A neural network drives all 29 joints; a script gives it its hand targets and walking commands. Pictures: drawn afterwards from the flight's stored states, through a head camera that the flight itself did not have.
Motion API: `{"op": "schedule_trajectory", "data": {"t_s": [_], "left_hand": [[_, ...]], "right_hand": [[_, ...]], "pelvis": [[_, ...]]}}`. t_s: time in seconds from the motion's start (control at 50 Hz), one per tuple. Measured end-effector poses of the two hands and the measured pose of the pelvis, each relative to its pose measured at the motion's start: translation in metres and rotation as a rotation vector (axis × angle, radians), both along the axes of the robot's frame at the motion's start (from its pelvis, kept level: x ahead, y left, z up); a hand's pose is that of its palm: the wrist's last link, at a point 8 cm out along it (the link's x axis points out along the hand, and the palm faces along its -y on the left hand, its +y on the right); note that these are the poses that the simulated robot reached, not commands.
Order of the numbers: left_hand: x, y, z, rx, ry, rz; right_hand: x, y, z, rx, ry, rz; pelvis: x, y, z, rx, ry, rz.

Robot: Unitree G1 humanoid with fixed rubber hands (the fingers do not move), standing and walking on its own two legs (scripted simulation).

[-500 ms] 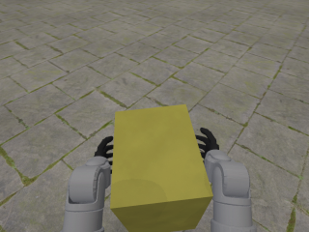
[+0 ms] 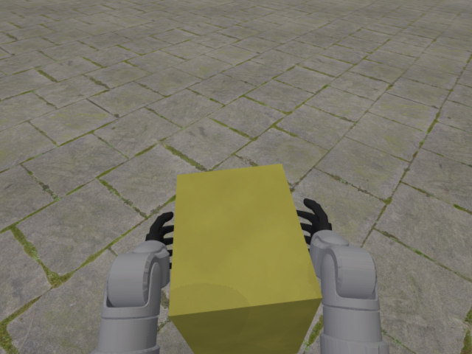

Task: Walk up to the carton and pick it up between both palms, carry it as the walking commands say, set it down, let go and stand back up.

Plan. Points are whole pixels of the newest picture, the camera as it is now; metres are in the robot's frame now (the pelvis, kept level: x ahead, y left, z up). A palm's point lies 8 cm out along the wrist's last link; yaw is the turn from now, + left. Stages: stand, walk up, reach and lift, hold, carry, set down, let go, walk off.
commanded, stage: carry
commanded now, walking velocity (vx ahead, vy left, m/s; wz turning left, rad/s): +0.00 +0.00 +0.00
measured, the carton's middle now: (240, 268) +0.28 -0.01 +0.03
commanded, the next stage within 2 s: none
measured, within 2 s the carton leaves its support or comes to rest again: neither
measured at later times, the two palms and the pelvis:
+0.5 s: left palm (131, 235) +0.32 +0.18 +0.07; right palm (286, 225) +0.33 -0.09 +0.09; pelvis +0.04 +0.05 +0.00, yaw +0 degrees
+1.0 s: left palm (149, 225) +0.33 +0.15 +0.08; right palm (300, 215) +0.35 -0.11 +0.09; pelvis +0.06 +0.02 +0.00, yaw +0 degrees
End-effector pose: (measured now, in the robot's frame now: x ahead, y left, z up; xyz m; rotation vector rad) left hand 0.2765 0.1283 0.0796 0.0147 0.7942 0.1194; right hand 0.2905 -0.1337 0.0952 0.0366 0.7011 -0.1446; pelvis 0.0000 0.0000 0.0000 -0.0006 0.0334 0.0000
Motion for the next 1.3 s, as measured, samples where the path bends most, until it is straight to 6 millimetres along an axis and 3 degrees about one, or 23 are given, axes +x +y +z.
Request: {"op": "schedule_trajectory", "data": {"t_s": [0.22, 0.44, 0.86, 1.3], "left_hand": [[0.021, 0.036, -0.002, -0.003, -0.017, 0.005], [0.036, 0.048, -0.005, 0.006, -0.010, 0.003], [0.054, 0.031, -0.001, 0.017, -0.016, 0.018], [0.057, 0.003, 0.002, 0.017, -0.009, 0.005]], "right_hand": [[0.023, 0.037, 0.000, -0.012, -0.018, 0.012], [0.035, 0.048, -0.007, -0.001, -0.011, 0.008], [0.057, 0.031, -0.006, 0.012, -0.018, 0.020], [0.057, 0.003, -0.003, 0.014, -0.013, 0.006]], "pelvis": [[0.018, 0.033, -0.001, 0.002, 0.007, -0.003], [0.035, 0.047, -0.002, 0.003, 0.004, 0.001], [0.056, 0.028, -0.002, -0.002, 0.006, 0.010], [0.057, 0.004, 0.000, 0.000, 0.002, 0.002]]}}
